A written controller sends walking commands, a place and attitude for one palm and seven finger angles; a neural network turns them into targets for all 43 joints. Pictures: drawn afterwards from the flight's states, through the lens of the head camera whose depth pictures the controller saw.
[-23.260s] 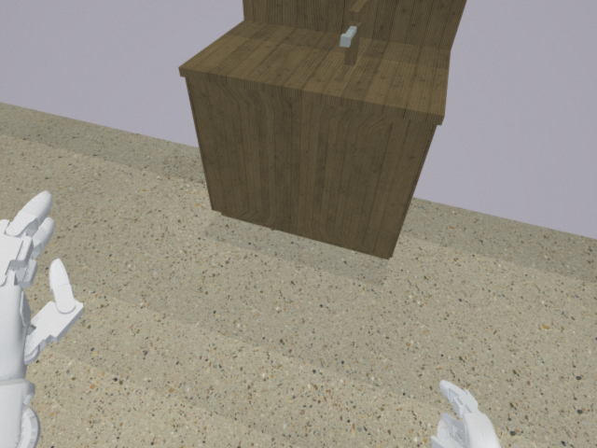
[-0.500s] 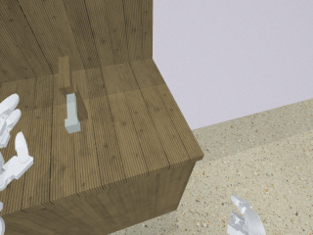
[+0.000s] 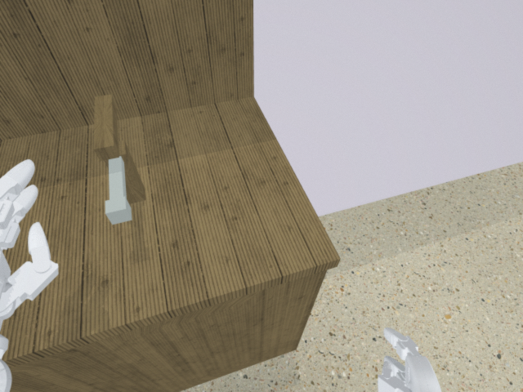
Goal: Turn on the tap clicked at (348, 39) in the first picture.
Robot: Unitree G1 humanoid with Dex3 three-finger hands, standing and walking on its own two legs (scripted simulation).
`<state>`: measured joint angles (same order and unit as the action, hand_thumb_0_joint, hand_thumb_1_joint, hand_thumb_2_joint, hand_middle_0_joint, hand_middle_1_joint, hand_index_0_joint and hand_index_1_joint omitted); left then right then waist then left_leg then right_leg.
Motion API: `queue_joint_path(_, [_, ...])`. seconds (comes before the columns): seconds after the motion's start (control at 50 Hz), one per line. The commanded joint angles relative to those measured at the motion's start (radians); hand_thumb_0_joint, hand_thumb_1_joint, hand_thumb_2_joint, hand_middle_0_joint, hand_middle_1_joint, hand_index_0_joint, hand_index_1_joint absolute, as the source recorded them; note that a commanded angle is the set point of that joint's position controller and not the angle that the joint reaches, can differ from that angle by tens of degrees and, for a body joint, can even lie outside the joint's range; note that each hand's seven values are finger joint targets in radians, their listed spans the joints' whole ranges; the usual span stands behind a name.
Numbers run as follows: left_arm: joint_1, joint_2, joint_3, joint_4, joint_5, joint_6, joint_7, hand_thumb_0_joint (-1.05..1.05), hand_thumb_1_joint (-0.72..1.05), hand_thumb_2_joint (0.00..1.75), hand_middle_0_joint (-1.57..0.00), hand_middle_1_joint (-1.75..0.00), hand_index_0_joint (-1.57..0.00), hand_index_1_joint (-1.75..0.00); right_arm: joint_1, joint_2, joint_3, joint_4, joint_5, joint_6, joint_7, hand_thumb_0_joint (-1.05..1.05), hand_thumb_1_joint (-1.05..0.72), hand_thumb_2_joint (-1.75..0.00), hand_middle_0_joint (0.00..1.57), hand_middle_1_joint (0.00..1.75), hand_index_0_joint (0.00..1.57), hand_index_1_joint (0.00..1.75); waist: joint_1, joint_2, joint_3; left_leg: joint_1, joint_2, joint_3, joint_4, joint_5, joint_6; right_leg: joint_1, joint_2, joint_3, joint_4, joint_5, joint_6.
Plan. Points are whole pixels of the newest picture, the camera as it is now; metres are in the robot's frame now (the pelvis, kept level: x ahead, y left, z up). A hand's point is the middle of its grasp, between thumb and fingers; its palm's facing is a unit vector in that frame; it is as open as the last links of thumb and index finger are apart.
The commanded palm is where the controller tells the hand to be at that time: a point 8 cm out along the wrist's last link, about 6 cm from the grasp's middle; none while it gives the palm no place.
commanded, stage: shuffle to correct the standing spot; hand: left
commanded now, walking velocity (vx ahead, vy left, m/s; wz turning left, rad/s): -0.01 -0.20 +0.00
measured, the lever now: (118, 210) +0.34 +0.23 +0.10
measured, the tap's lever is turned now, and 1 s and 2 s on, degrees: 0 0 0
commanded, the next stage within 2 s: come to a stop and stand still in 0.64 s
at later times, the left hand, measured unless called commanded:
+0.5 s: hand (48, 268) +0.22 +0.24 +0.17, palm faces +0.33 -0.85 -0.41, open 7.4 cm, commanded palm +0.16 +0.28 +0.18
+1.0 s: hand (32, 252) +0.23 +0.26 +0.17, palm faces +0.35 -0.86 -0.37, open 7.4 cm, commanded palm +0.16 +0.29 +0.18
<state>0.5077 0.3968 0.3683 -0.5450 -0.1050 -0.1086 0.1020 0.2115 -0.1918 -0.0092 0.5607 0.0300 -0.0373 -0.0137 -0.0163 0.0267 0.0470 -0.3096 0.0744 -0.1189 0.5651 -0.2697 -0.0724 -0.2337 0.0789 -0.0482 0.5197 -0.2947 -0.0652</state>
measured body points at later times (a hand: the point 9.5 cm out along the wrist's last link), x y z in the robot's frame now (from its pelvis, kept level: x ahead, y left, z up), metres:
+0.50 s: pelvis +0.00 +0.00 +0.00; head +0.03 +0.00 +0.45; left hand +0.19 +0.28 +0.19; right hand +0.16 -0.23 -0.09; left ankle +0.02 +0.18 -0.73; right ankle -0.01 -0.08 -0.73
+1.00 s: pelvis -0.01 +0.02 +0.00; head +0.03 +0.03 +0.45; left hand +0.21 +0.31 +0.19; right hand +0.16 -0.23 -0.07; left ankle +0.02 +0.14 -0.73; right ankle -0.01 -0.08 -0.73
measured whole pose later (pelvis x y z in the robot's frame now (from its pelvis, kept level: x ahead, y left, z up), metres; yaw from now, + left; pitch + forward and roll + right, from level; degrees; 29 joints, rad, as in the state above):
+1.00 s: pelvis -0.01 +0.02 +0.00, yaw -3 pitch +0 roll +1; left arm 0.34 0.38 0.41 -0.44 -0.07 -0.22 0.07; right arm 0.21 -0.23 -0.04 0.56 0.02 -0.16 0.02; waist 0.03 -0.05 0.09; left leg -0.29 0.01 0.04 0.54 -0.24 0.00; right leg -0.28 0.02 0.01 0.59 -0.30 0.00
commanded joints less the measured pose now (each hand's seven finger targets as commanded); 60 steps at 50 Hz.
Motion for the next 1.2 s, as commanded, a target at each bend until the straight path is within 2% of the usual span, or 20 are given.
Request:
queue_joint_path(0.0, [-0.055,0.186,0.136,-0.212,-0.002,-0.066,0.028,0.00,0.90,0.90,-0.20,-0.30,-0.20,-0.30,-0.075,-0.118,-0.049,-0.156,-0.001,-0.052,-0.013,0.00,-0.90,-0.90,0.20,0.30,0.20,0.30,-0.003,0.008,-0.141,0.078,0.045,0.025,-0.011,0.175,0.102,0.019,-0.164,0.095,-0.109,0.233,0.004])
queue_joint_path(0.18, [-0.032,0.180,0.135,-0.226,-0.003,-0.071,0.022,0.00,0.90,0.90,-0.20,-0.30,-0.20,-0.30,-0.069,-0.122,-0.054,-0.161,0.000,-0.045,-0.008,0.00,-0.90,-0.90,0.20,0.30,0.20,0.30,-0.001,0.057,-0.159,0.083,0.065,0.004,-0.020,0.285,0.104,0.053,-0.146,0.063,-0.081,0.286,0.015])
queue_joint_path(0.3, [-0.021,0.183,0.140,-0.200,-0.006,-0.067,0.022,0.00,0.90,0.90,-0.20,-0.30,-0.20,-0.30,-0.067,-0.121,-0.052,-0.164,0.001,-0.042,-0.009,0.00,-0.90,-0.90,0.20,0.30,0.20,0.30,-0.004,0.012,-0.131,0.060,0.045,0.020,-0.011,0.155,0.098,0.014,-0.162,0.088,-0.105,0.220,0.003])
queue_joint_path(0.46, [-0.067,0.178,0.123,-0.234,-0.003,-0.071,0.027,0.00,0.90,0.90,-0.20,-0.30,-0.20,-0.30,-0.079,-0.124,-0.048,-0.165,-0.001,-0.050,-0.013,0.00,-0.90,-0.90,0.20,0.30,0.20,0.30,-0.004,0.068,-0.124,0.056,0.061,-0.014,-0.064,0.137,0.107,0.015,-0.138,0.068,-0.093,0.177,0.016])
queue_joint_path(0.74, [-0.037,0.165,0.121,-0.205,-0.005,-0.066,0.029,0.00,0.90,0.90,-0.20,-0.30,-0.20,-0.30,-0.076,-0.117,-0.040,-0.156,-0.001,-0.049,-0.011,0.00,-0.90,-0.90,0.20,0.30,0.20,0.30,-0.007,0.023,-0.140,0.065,0.036,0.017,-0.015,0.141,0.101,0.012,-0.161,0.087,-0.110,0.203,0.003])
queue_joint_path(0.76, [-0.952,0.929,0.704,-0.293,0.139,-0.172,-0.010,0.00,0.90,0.90,-0.20,-0.30,-0.20,-0.30,0.105,-0.161,-0.096,-0.045,-0.050,-0.136,-0.037,0.00,-0.90,-0.90,0.20,0.30,0.20,0.30,0.080,-0.254,-0.048,-0.136,-0.032,0.204,0.112,0.164,0.083,0.086,-0.143,0.175,-0.237,0.421,0.089])
queue_joint_path(0.78, [-0.517,0.362,0.288,0.158,0.060,-0.144,-0.055,0.00,0.90,0.90,-0.20,-0.30,-0.20,-0.30,-0.017,-0.083,-0.061,-0.080,-0.029,-0.168,-0.037,0.00,-0.90,-0.90,0.20,0.30,0.20,0.30,0.056,-0.290,-0.117,-0.079,-0.149,0.164,0.161,0.074,0.084,0.075,-0.216,0.245,-0.145,0.634,-0.011])
queue_joint_path(0.8, [-0.269,0.358,0.301,0.119,0.047,-0.161,-0.046,0.00,0.90,0.90,-0.20,-0.30,-0.20,-0.30,-0.008,-0.133,-0.075,-0.139,-0.019,-0.175,-0.025,0.00,-0.90,-0.90,0.20,0.30,0.20,0.30,0.094,-0.238,-0.096,-0.120,-0.094,0.164,0.183,-0.001,0.067,0.132,-0.262,0.305,-0.143,0.806,0.011])
queue_joint_path(0.82, [-0.203,0.168,0.135,0.169,0.030,-0.147,-0.048,0.00,0.90,0.90,-0.20,-0.30,-0.20,-0.30,-0.032,-0.119,-0.064,-0.136,0.007,-0.170,-0.003,0.00,-0.90,-0.90,0.20,0.30,0.20,0.30,0.072,-0.067,-0.130,-0.053,-0.064,0.154,0.123,0.034,0.082,0.160,-0.293,0.295,-0.077,0.784,-0.028])
queue_joint_path(0.84, [-0.247,0.185,0.122,0.025,0.034,-0.161,-0.049,0.00,0.90,0.90,-0.20,-0.30,-0.20,-0.30,-0.014,-0.139,-0.062,-0.132,-0.008,-0.165,0.000,0.00,-0.90,-0.90,0.20,0.30,0.20,0.30,0.057,0.023,-0.162,0.012,-0.065,0.169,-0.001,0.098,0.087,0.154,-0.260,0.239,-0.052,0.703,0.001])
queue_joint_path(0.86, [-0.224,0.154,0.095,-0.043,0.026,-0.176,-0.048,0.00,0.90,0.90,-0.20,-0.30,-0.20,-0.30,-0.021,-0.136,-0.059,-0.123,-0.011,-0.170,0.007,0.00,-0.90,-0.90,0.20,0.30,0.20,0.30,0.054,0.085,-0.206,0.111,-0.059,0.168,-0.092,0.221,0.091,0.134,-0.214,0.168,-0.020,0.591,0.039])
queue_joint_path(0.9, [-0.156,0.096,0.046,-0.109,0.018,-0.193,-0.046,0.00,0.90,0.90,-0.20,-0.30,-0.20,-0.30,-0.047,-0.149,-0.061,-0.144,-0.006,-0.178,0.026,0.00,-0.90,-0.90,0.20,0.30,0.20,0.30,0.061,0.110,-0.233,0.200,0.069,0.032,-0.139,0.409,0.153,0.030,-0.126,0.106,0.095,0.307,0.119])
queue_joint_path(0.92, [-0.110,0.045,0.004,-0.123,0.016,-0.185,-0.038,0.00,0.90,0.90,-0.20,-0.30,-0.20,-0.30,-0.087,-0.135,-0.056,-0.150,0.004,-0.182,0.035,0.00,-0.90,-0.90,0.20,0.30,0.20,0.30,0.066,0.143,-0.232,0.230,0.118,-0.014,-0.144,0.434,0.184,-0.015,-0.097,0.075,0.147,0.188,0.128])
queue_joint_path(0.94, [-0.115,0.100,0.045,-0.164,0.035,-0.183,-0.027,0.00,0.90,0.90,-0.20,-0.30,-0.20,-0.30,-0.076,-0.139,-0.062,-0.153,-0.006,-0.177,0.036,0.00,-0.90,-0.90,0.20,0.30,0.20,0.30,0.064,0.116,-0.204,0.171,0.130,-0.028,-0.140,0.456,0.198,0.001,-0.094,0.065,0.134,0.116,0.124])
queue_joint_path(0.98, [-0.128,0.183,0.129,-0.188,0.051,-0.183,-0.010,0.00,0.90,0.90,-0.20,-0.30,-0.20,-0.30,-0.086,-0.134,-0.053,-0.160,-0.008,-0.171,0.032,0.00,-0.90,-0.90,0.20,0.30,0.20,0.30,0.064,0.036,-0.184,0.014,0.087,0.014,-0.122,0.270,0.156,0.116,-0.119,0.073,0.000,0.132,0.090])
queue_joint_path(1.02, [-0.149,0.265,0.218,-0.238,0.048,-0.190,0.016,0.00,0.90,0.90,-0.20,-0.30,-0.20,-0.30,-0.094,-0.130,-0.047,-0.157,-0.005,-0.163,0.017,0.00,-0.90,-0.90,0.20,0.30,0.20,0.30,0.047,-0.055,-0.176,0.022,0.000,0.070,-0.079,0.091,0.110,0.096,-0.153,0.135,-0.105,0.153,0.049])
queue_joint_path(1.04, [-0.145,0.235,0.209,-0.223,0.035,-0.195,0.019,0.00,0.90,0.90,-0.20,-0.30,-0.20,-0.30,-0.093,-0.125,-0.048,-0.158,-0.012,-0.162,0.005,0.00,-0.90,-0.90,0.20,0.30,0.20,0.30,0.037,-0.094,-0.175,0.050,-0.037,0.082,-0.041,0.062,0.099,0.054,-0.187,0.176,-0.149,0.121,0.026])
queue_joint_path(1.08, [-0.148,0.225,0.209,-0.213,0.022,-0.200,0.024,0.00,0.90,0.90,-0.20,-0.30,-0.20,-0.30,-0.096,-0.116,-0.040,-0.159,-0.015,-0.163,-0.010,0.00,-0.90,-0.90,0.20,0.30,0.20,0.30,0.030,-0.062,-0.140,0.099,-0.055,0.080,-0.036,0.050,0.090,-0.030,-0.210,0.219,-0.197,0.047,-0.001])
queue_joint_path(1.14, [-0.157,0.182,0.170,-0.167,0.027,-0.203,0.023,0.00,0.90,0.90,-0.20,-0.30,-0.20,-0.30,-0.097,-0.120,-0.031,-0.138,-0.021,-0.162,-0.023,0.00,-0.90,-0.90,0.20,0.30,0.20,0.30,0.029,0.064,-0.114,0.096,-0.006,0.034,-0.151,0.012,0.105,-0.023,-0.152,0.154,-0.175,0.015,0.024])
queue_joint_path(1.18, [-0.179,0.147,0.129,-0.114,0.039,-0.201,0.017,0.00,0.90,0.90,-0.20,-0.30,-0.20,-0.30,-0.083,-0.126,-0.029,-0.132,-0.018,-0.171,-0.021,0.00,-0.90,-0.90,0.20,0.30,0.20,0.30,0.034,0.086,-0.095,0.048,0.014,0.016,-0.208,-0.039,0.112,0.024,-0.125,0.126,-0.154,0.028,0.037])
